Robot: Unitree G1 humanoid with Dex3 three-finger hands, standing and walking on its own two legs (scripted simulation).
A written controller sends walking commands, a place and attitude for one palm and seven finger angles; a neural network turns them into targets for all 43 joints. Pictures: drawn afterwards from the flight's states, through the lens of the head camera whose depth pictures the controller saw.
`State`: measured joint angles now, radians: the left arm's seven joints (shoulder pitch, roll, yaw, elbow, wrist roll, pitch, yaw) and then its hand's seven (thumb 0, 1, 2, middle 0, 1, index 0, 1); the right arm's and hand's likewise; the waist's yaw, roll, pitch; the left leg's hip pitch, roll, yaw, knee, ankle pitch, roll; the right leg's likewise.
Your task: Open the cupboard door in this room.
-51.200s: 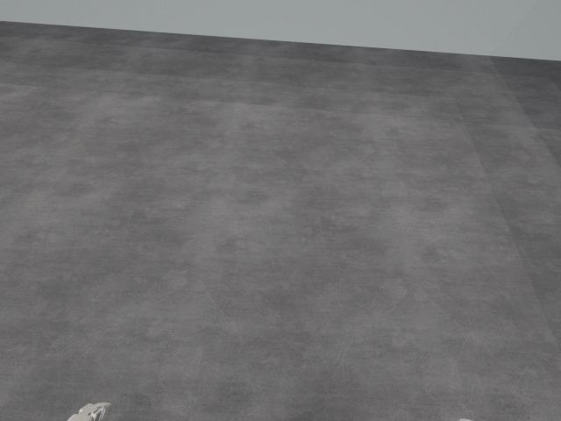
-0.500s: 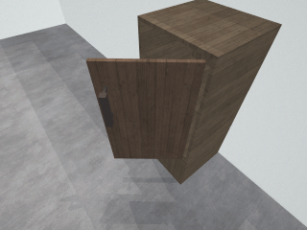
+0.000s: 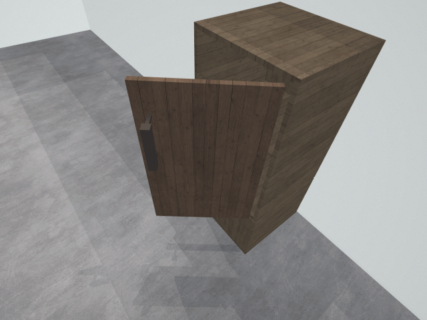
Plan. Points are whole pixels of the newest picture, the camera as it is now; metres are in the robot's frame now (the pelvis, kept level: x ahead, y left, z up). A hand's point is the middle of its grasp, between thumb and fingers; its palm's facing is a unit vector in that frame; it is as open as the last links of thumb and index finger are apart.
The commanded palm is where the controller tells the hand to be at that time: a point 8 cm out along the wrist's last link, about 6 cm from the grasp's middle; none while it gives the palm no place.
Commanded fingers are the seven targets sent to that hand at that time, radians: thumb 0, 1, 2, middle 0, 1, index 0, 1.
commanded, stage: come to a stop and stand still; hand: left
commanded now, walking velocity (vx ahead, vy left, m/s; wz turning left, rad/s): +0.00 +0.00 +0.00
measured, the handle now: (151, 143) +0.54 +0.20 -0.01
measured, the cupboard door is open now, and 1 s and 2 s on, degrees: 51 51 51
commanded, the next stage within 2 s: look again from close up in 0.16 s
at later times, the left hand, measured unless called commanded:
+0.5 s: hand out of the picture -0.02 +0.16 -0.18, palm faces +0.03 -0.99 -0.14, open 7.3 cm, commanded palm none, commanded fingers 0.00 0.90 0.90 -0.20 -0.30 -0.20 -0.30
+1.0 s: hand out of the picture +0.12 +0.22 -0.08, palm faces +0.28 -0.94 -0.22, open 7.3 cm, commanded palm +0.10 +0.24 -0.07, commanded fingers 0.00 0.69 0.81 -0.22 -0.44 -0.22 -0.44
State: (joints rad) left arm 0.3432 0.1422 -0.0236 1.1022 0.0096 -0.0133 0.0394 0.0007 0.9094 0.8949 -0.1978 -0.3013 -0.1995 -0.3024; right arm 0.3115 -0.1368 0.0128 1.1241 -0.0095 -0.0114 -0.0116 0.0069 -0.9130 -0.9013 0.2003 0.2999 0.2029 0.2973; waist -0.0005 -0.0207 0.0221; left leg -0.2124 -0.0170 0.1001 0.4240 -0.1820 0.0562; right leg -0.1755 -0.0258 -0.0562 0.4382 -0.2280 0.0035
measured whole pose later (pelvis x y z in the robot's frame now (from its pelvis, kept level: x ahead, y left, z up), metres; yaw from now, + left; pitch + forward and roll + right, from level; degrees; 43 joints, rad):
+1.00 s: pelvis +0.00 +0.01 -0.01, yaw +3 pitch +0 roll +0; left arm 0.53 0.21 0.01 0.22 -0.14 -0.04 0.15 0.05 0.94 0.88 -0.20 -0.33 -0.20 -0.33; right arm 0.39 -0.22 0.02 0.85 0.05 -0.25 -0.06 0.03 -0.94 -0.90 0.20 0.30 0.21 0.30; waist -0.04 0.00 -0.01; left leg -0.34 -0.06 0.07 0.57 -0.24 0.07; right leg -0.30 -0.05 -0.05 0.61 -0.32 0.00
